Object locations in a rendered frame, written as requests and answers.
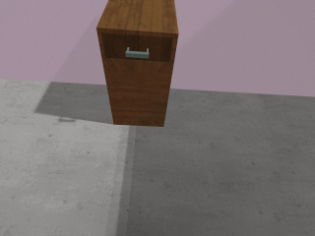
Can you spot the handle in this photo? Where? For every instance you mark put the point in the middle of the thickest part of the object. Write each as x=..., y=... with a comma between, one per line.
x=137, y=54

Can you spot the cabinet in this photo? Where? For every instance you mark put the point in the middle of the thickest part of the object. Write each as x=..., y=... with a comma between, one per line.
x=138, y=90

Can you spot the drawer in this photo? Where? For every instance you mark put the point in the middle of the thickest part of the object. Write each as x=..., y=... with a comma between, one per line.
x=116, y=44

